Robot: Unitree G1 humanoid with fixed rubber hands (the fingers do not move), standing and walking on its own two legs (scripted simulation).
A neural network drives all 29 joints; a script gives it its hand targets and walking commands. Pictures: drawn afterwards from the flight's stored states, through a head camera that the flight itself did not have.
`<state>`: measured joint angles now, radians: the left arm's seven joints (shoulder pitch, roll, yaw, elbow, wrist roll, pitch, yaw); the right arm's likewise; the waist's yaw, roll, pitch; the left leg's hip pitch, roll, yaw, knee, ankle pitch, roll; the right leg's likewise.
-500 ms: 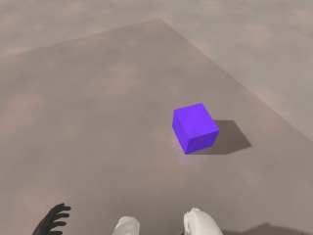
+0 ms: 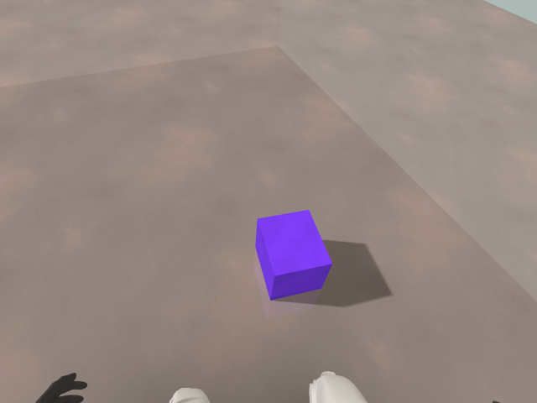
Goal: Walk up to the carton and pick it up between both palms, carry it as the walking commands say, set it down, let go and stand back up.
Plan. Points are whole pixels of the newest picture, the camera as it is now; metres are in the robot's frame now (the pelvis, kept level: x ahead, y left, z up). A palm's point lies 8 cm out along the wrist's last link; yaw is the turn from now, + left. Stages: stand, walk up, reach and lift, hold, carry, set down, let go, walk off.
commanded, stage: walk up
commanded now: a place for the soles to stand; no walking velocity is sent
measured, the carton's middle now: (289, 254) +0.71 -0.12 -0.60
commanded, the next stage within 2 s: none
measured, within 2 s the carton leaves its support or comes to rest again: neither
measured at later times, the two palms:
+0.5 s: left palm (180, 367) +0.20 +0.14 -0.08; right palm out of the picture +0.19 -0.52 -0.06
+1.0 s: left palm (242, 391) +0.16 +0.05 -0.05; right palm out of the picture +0.35 -0.51 -0.04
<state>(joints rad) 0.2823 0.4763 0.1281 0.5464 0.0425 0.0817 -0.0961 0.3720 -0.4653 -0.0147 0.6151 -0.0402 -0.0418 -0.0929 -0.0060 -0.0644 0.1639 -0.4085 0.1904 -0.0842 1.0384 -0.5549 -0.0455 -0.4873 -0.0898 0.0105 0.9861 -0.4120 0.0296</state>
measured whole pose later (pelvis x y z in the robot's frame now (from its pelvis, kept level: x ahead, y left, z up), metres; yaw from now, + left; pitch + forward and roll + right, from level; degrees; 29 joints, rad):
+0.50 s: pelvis +0.10 -0.18 -0.01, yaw +5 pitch -6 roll -1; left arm 0.24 0.45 0.10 0.55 0.04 0.05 -0.07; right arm 0.35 -0.47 -0.03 0.68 0.00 0.00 -0.11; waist -0.01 -0.04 0.19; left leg -0.44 0.08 -0.20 1.23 -0.62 0.01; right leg -0.48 -0.03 -0.08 1.07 -0.48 -0.02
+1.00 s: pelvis +0.15 -0.25 +0.07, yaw +11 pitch -3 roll +0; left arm 0.18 0.33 0.00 0.90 -0.01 -0.01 -0.01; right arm 0.06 -0.38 0.02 0.94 0.02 -0.01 -0.04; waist 0.05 0.02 0.15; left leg -0.24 0.00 -0.06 0.51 -0.22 -0.03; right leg -0.16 0.03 -0.22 0.47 -0.27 -0.10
